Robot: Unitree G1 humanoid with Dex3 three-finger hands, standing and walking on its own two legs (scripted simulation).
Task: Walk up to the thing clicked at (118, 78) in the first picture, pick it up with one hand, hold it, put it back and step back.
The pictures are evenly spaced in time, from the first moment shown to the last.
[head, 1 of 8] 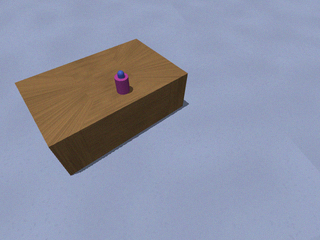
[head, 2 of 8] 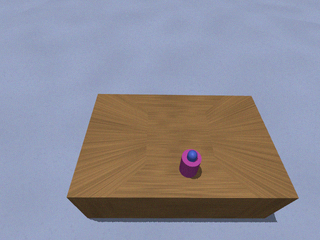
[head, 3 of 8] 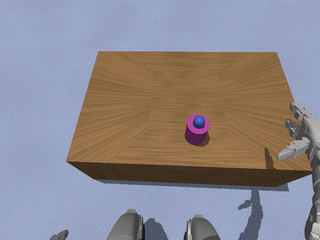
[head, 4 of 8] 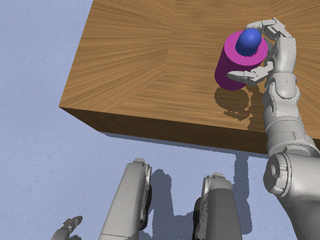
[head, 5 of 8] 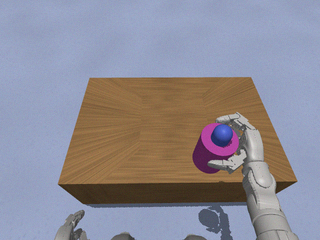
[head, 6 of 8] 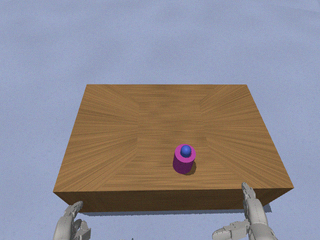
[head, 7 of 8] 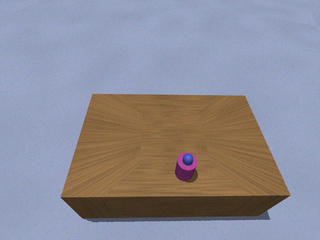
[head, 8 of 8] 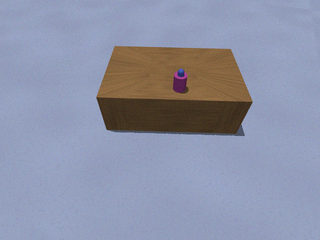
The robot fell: no
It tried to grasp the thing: yes
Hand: right
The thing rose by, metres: 0.34
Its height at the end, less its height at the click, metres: +0.00
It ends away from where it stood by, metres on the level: 0.02
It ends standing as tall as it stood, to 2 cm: yes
